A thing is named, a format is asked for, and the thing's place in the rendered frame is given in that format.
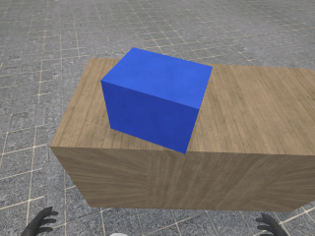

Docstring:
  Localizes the left robot hand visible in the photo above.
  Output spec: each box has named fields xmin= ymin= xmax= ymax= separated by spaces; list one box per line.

xmin=21 ymin=206 xmax=59 ymax=236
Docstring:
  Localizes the right robot hand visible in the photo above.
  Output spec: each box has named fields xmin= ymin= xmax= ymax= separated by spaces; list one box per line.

xmin=255 ymin=213 xmax=287 ymax=236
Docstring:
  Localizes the carton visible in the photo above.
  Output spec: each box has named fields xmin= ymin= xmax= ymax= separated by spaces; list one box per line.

xmin=100 ymin=47 xmax=213 ymax=154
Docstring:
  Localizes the pedestal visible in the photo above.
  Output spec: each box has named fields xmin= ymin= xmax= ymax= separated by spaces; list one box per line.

xmin=49 ymin=57 xmax=315 ymax=212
